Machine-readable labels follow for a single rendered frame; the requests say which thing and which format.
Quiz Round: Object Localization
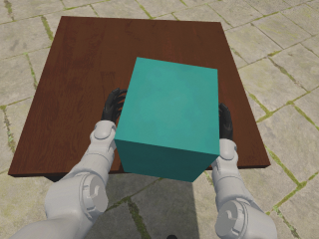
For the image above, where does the robot left hand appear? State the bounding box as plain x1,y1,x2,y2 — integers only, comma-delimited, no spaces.
101,88,128,124

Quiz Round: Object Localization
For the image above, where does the robot right hand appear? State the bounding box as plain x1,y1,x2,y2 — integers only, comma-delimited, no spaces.
218,103,233,141

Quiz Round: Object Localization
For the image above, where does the right robot forearm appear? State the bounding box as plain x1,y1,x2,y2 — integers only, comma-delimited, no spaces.
211,138,266,214

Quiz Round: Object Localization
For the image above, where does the left robot forearm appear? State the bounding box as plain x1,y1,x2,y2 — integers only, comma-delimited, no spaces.
44,120,117,217

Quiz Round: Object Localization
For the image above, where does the table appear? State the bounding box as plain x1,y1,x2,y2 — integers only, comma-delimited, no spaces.
7,16,271,182

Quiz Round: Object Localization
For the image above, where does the left robot upper arm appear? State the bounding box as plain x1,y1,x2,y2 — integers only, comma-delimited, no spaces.
8,173,109,239

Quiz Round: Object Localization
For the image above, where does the right robot upper arm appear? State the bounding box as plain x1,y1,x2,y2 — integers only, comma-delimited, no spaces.
214,200,277,239

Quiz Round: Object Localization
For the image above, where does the carton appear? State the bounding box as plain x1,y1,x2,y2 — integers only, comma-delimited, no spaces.
114,57,220,182

